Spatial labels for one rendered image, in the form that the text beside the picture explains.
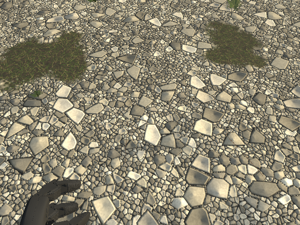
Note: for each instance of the robot left hand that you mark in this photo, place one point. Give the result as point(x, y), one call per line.
point(39, 210)

